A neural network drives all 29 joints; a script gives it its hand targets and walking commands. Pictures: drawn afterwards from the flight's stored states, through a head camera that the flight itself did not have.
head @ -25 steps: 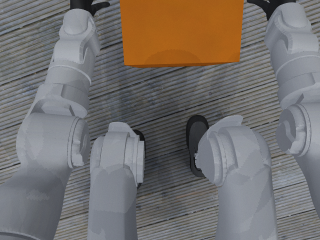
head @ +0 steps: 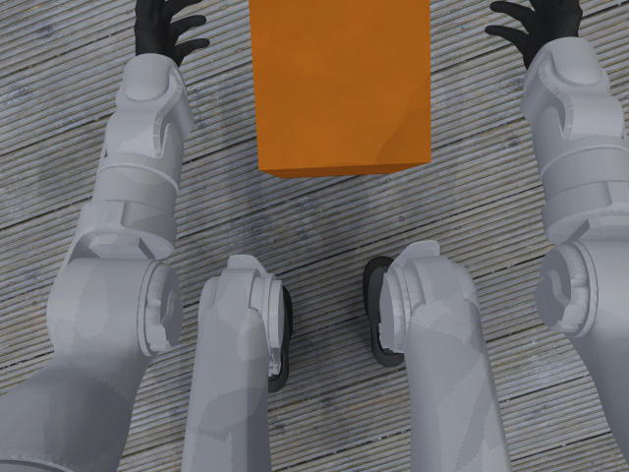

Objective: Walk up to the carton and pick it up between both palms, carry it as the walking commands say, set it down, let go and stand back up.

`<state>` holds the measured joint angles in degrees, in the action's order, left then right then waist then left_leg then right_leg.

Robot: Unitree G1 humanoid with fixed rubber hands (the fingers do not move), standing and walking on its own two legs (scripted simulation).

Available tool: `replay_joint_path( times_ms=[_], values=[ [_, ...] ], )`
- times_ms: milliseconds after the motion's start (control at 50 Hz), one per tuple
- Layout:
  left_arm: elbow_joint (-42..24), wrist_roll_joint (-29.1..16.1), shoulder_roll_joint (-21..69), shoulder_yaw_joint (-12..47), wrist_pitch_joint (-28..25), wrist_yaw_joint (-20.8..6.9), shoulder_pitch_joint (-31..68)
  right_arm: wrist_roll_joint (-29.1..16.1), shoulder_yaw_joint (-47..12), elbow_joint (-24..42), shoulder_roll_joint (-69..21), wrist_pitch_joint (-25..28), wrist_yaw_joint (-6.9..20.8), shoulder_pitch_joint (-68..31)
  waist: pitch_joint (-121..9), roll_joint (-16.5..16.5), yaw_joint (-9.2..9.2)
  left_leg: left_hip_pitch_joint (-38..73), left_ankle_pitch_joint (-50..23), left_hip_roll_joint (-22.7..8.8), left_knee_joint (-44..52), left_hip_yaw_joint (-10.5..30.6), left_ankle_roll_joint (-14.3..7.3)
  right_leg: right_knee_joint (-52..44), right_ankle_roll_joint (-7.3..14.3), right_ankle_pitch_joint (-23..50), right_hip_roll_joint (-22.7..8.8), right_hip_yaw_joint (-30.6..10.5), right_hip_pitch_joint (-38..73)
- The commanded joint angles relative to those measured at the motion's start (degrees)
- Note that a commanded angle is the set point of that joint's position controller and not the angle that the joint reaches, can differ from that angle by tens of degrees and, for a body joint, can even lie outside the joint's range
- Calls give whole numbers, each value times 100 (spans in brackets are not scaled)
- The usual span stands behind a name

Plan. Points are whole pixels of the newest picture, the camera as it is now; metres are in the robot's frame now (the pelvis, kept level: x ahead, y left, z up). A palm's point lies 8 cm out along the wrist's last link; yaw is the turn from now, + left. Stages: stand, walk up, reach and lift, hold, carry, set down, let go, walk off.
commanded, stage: set down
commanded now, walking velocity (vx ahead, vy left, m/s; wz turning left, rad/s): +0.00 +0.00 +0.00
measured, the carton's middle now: (336, 99) +0.52 -0.05 -0.30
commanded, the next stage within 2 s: let go in 1.00 s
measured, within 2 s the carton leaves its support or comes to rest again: neither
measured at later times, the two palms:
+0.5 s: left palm out of the picture +0.54 +0.14 +0.03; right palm out of the picture +0.52 -0.26 +0.03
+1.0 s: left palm out of the picture +0.53 +0.15 +0.15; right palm out of the picture +0.51 -0.26 +0.15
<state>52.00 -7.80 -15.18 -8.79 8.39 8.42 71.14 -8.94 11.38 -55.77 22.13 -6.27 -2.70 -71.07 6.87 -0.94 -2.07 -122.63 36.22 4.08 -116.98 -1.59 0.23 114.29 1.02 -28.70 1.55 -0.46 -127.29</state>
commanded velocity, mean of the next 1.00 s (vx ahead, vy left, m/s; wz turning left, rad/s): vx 0.00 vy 0.00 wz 0.00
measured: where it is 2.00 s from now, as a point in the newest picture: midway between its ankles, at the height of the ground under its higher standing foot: (329, 342)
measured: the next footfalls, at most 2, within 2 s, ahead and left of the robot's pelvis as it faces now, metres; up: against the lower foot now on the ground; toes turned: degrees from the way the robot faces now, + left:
none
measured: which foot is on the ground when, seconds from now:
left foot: down 0.00-1.00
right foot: down 0.00-1.00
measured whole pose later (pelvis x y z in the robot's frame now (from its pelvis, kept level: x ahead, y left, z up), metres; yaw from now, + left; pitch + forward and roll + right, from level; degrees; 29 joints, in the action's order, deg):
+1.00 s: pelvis +0.05 -0.01 +0.25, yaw -1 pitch +43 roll +2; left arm 48.4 3.5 -9.8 -18.5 6.2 1.2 56.3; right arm 2.8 20.4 -52.4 15.7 -4.7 3.6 -57.2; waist -4.5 -0.7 -1.5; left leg -80.8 18.6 3.4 -56.1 2.1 0.6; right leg 54.6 1.1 -13.9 2.2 -1.7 -83.9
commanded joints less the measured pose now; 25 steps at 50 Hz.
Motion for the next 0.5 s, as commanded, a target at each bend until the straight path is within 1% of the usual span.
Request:
replay_joint_path(
  times_ms=[0, 80, 180, 360, 480],
  values=[
    [-542, 133, -520, -192, -99, -45, 1182, 155, 184, 574, 634, 75, 52, -1240, -6326, 300, -39, 2085, -1368, 26, 1507, -101, 34, -1071, -115, 1860, 50, 21, 4501],
    [-629, 198, -500, -258, -83, -95, 1109, 288, 305, 639, 618, 37, 99, -1130, -6460, 250, -77, 2308, -1422, 60, 1920, -92, 51, -1491, -119, 1905, 77, 20, 4699],
    [-856, 230, -495, -297, -27, -139, 1042, 360, 402, 872, 651, -31, 151, -1045, -6783, 191, -117, 2750, -1545, 88, 2395, -102, 79, -1979, -127, 2014, 101, 46, 5115],
    [-1210, 334, -506, -450, 82, -273, 687, 386, 461, 1243, 610, -167, 287, -734, -7120, 214, -83, 3408, -1812, 110, 3267, -116, 127, -2867, -168, 2318, 122, 36, 5957],
    [-1333, 404, -483, -541, 109, -402, 380, 430, 499, 1360, 533, -202, 378, -455, -7108, 239, -65, 3807, -2017, 121, 3936, -105, 154, -3535, -194, 2600, 110, -13, 6591]
  ],
)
